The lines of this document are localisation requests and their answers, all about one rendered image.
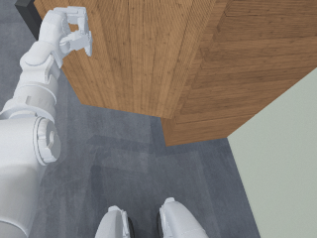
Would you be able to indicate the left robot thigh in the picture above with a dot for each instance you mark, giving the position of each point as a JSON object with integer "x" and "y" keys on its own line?
{"x": 114, "y": 224}

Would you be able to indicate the robot left upper arm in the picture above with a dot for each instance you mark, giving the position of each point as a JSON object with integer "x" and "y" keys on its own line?
{"x": 27, "y": 146}

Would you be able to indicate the robot left shin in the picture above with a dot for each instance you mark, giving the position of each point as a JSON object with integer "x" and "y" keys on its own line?
{"x": 111, "y": 208}

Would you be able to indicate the handle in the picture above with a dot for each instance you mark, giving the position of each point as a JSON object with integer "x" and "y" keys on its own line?
{"x": 30, "y": 15}

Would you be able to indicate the cupboard door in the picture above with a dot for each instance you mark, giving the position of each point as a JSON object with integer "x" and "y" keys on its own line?
{"x": 142, "y": 52}

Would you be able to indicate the robot left forearm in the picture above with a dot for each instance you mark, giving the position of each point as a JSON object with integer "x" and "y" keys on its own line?
{"x": 37, "y": 90}

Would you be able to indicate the left robot hand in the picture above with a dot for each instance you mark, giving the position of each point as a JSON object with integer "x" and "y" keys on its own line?
{"x": 55, "y": 30}

